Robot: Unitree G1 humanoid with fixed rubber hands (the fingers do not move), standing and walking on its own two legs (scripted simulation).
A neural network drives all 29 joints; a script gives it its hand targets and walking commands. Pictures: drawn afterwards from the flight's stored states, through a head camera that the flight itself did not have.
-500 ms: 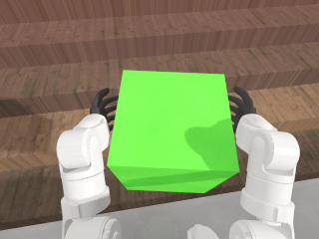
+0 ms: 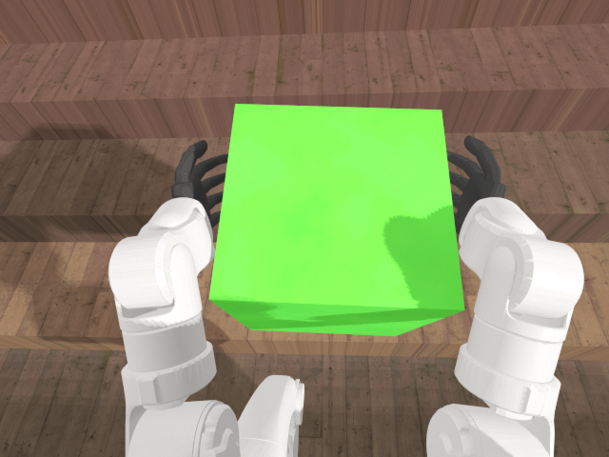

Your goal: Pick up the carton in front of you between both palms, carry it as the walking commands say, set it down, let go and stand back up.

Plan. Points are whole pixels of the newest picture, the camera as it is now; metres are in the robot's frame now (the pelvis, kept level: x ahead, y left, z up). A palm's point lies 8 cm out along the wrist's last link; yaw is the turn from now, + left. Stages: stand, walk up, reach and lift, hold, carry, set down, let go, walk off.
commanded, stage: carry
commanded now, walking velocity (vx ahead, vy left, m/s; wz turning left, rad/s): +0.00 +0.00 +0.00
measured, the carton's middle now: (328, 239) +0.37 +0.03 +0.05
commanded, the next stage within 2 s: none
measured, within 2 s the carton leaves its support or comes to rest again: neither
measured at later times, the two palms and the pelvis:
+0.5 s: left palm out of the picture +0.59 +0.17 +0.28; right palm out of the picture +0.55 -0.13 +0.29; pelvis +0.22 +0.08 +0.17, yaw -4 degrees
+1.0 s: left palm out of the picture +0.73 +0.24 +0.27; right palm out of the picture +0.69 -0.06 +0.27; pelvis +0.37 +0.13 +0.19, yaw -2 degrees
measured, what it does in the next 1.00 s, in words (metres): climbs: left foot 0.15 m higher, then right foot 0.11 m higher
